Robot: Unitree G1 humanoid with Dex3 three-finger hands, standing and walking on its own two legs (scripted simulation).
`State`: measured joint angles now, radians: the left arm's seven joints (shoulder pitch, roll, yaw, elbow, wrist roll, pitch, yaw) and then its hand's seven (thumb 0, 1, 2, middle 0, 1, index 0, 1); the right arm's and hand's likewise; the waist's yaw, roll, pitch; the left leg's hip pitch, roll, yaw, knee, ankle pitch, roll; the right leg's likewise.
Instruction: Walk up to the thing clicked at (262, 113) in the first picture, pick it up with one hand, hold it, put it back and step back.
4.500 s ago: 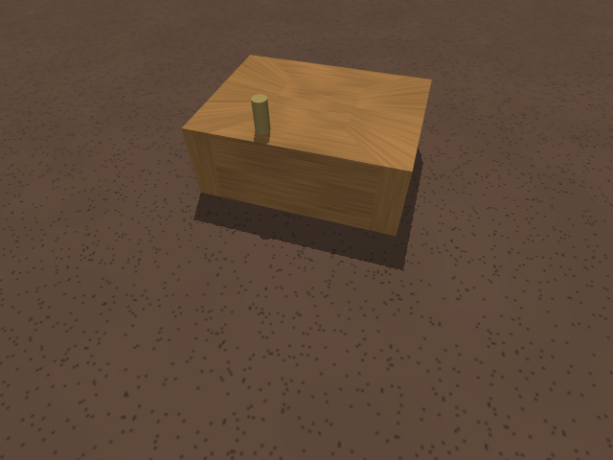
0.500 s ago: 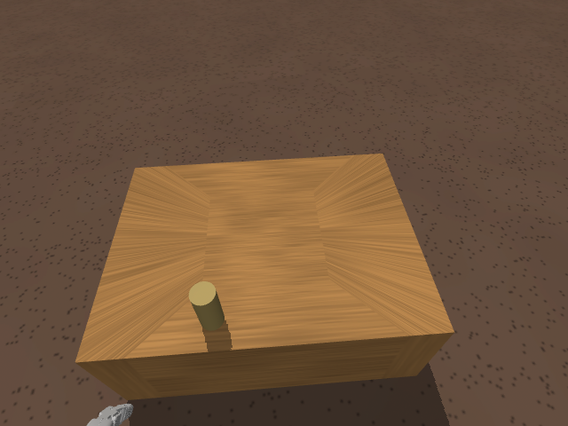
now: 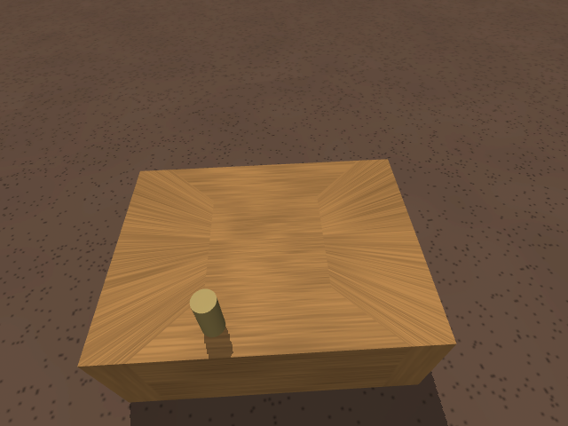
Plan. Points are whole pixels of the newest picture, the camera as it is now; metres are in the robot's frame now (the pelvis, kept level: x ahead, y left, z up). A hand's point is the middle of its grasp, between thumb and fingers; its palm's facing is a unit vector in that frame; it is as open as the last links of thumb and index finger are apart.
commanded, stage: walk up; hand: left
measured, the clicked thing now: (208, 314) +0.44 +0.22 -0.35
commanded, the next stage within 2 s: stand in 0.80 s
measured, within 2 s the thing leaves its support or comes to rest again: neither
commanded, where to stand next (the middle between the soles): +0.05 +0.00 m, yaw +2 degrees
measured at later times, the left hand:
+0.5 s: hand out of the picture +0.11 +0.24 -0.15, palm faces +0.01 -0.95 -0.32, open 7.3 cm
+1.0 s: hand out of the picture +0.11 +0.25 -0.15, palm faces -0.01 -0.94 -0.34, open 7.3 cm
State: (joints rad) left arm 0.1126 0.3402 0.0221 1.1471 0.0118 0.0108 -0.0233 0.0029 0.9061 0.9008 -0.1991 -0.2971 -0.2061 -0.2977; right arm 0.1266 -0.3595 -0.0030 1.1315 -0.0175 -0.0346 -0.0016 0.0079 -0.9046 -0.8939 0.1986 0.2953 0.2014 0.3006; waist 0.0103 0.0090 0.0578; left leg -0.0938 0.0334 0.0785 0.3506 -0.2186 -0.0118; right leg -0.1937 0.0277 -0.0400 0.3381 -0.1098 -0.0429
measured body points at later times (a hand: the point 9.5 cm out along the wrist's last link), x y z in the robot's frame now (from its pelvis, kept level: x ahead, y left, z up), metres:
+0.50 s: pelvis +0.02 +0.00 +0.00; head +0.02 -0.01 +0.45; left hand +0.11 +0.29 -0.13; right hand +0.10 -0.31 -0.13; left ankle -0.02 +0.12 -0.75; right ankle +0.05 -0.09 -0.75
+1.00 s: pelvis +0.03 +0.00 +0.00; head +0.03 +0.00 +0.45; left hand +0.11 +0.30 -0.13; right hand +0.09 -0.30 -0.14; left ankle -0.02 +0.12 -0.75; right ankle +0.05 -0.09 -0.75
